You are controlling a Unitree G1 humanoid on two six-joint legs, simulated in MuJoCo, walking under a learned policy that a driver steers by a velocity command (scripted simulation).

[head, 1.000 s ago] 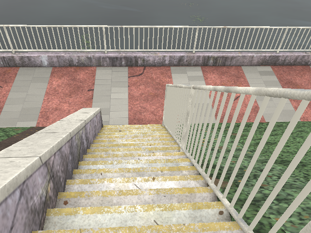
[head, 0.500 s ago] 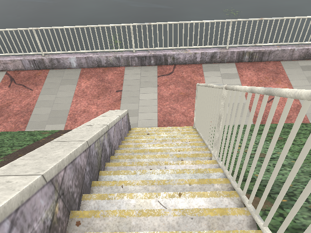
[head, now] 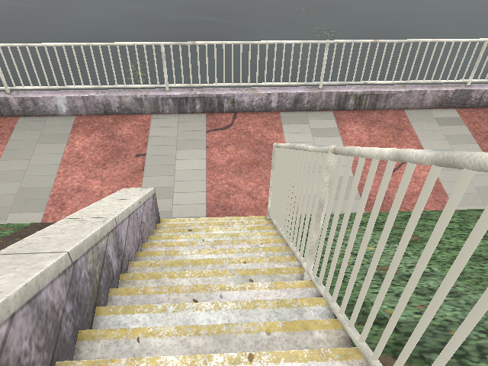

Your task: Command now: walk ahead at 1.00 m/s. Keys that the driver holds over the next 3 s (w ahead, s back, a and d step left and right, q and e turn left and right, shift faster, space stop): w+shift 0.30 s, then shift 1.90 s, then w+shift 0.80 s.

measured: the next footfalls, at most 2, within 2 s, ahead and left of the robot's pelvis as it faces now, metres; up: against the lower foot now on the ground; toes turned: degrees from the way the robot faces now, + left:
left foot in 0.30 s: +0.28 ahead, +0.11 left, -0.20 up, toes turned +0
right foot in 0.62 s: +0.53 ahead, -0.04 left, -0.40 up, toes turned -3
